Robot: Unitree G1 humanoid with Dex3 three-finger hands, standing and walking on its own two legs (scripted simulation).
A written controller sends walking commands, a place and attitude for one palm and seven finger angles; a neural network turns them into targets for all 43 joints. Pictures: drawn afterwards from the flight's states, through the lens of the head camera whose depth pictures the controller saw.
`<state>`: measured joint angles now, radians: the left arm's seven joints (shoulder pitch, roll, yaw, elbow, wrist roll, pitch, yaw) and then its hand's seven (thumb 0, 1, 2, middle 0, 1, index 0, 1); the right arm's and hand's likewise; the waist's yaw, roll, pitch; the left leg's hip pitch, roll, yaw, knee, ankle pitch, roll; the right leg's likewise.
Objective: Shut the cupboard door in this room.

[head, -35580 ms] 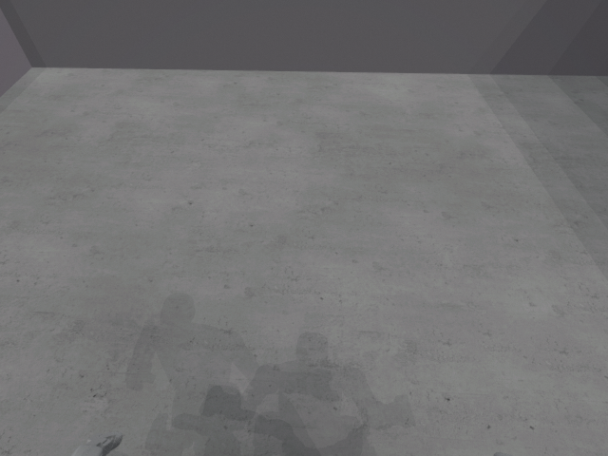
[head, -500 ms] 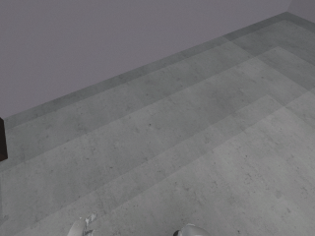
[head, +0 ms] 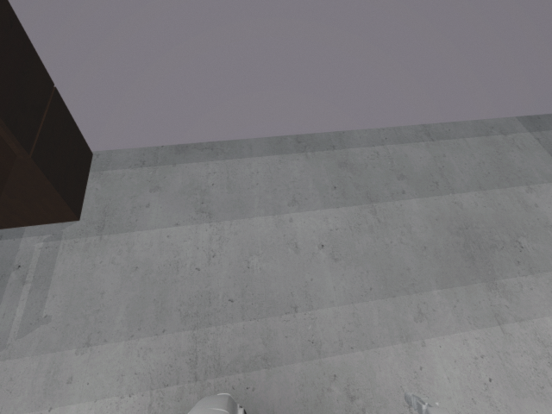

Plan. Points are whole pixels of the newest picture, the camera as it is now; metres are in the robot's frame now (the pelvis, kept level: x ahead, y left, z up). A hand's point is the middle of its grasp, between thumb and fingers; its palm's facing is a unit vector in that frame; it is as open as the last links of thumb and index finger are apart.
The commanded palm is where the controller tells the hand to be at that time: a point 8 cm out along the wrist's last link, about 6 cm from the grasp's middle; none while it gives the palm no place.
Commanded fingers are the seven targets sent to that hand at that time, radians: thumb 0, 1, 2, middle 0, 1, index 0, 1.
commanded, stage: turn to face it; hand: left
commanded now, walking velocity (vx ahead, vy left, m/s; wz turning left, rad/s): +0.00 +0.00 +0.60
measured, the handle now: out of the picture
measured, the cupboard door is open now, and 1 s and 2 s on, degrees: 89 89 89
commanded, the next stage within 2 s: take the last steps up to it in 1.06 s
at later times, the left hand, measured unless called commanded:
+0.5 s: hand (152, 410) +0.13 +0.20 -0.13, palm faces +0.25 -0.92 -0.30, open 7.4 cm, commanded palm none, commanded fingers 0.00 0.90 0.90 -0.20 -0.30 -0.20 -0.30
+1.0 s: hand out of the picture -0.10 +0.16 -0.18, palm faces +0.58 -0.78 -0.26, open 7.4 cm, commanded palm none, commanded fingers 0.00 0.90 0.90 -0.20 -0.30 -0.20 -0.30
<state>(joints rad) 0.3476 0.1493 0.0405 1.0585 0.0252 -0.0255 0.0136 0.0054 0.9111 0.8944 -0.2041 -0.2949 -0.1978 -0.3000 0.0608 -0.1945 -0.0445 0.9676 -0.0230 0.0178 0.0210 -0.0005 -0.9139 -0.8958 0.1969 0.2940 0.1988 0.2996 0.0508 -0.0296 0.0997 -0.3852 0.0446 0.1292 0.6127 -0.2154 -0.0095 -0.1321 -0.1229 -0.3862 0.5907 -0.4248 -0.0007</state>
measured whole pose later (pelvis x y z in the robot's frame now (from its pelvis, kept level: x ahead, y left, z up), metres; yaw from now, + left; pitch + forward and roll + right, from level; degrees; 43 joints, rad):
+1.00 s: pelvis +0.02 -0.02 +0.00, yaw +33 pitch +1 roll +1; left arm 0.28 0.26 0.07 0.98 0.02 0.05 0.02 0.01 0.91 0.89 -0.21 -0.30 -0.20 -0.30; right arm 0.07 -0.23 -0.05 0.92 -0.01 0.03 0.01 0.00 -0.91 -0.90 0.20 0.29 0.20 0.30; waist 0.05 -0.06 0.11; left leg -0.26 0.00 0.07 0.59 -0.34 0.02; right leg -0.32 -0.18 -0.18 0.82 -0.51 0.06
